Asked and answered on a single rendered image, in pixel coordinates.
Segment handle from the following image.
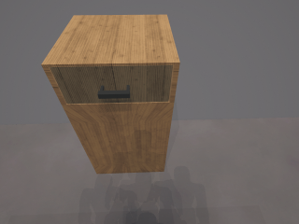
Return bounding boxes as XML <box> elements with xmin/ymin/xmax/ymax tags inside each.
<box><xmin>97</xmin><ymin>85</ymin><xmax>130</xmax><ymax>99</ymax></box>

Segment cabinet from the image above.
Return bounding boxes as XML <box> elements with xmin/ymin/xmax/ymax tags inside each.
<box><xmin>41</xmin><ymin>14</ymin><xmax>180</xmax><ymax>175</ymax></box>

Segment drawer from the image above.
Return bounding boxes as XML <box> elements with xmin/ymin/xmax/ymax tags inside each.
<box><xmin>50</xmin><ymin>64</ymin><xmax>173</xmax><ymax>104</ymax></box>

